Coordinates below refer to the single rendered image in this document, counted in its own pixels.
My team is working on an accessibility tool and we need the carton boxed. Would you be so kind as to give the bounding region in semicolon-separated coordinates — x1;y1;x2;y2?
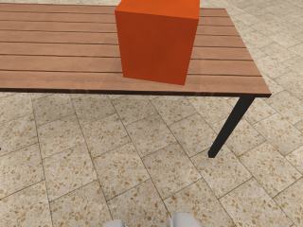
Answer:
115;0;200;86

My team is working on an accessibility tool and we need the right robot thigh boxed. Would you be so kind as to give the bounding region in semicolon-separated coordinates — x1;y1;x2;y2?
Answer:
169;213;202;227

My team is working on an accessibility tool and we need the table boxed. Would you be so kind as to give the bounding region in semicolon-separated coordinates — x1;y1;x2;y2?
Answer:
0;2;272;158

